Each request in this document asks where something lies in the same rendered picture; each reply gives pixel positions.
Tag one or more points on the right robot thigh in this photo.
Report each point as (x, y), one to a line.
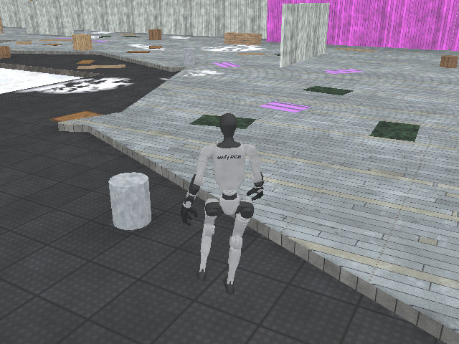
(241, 221)

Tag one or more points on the right robot forearm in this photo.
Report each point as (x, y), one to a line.
(259, 185)

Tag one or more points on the left robot upper arm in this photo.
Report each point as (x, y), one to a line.
(202, 162)

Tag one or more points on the left robot forearm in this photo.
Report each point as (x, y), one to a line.
(191, 194)

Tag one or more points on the right robot hand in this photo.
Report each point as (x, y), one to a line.
(254, 191)

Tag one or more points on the robot head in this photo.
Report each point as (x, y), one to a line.
(228, 124)

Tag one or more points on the right robot upper arm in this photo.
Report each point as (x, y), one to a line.
(251, 151)

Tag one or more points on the left robot hand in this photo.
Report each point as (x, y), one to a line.
(185, 215)

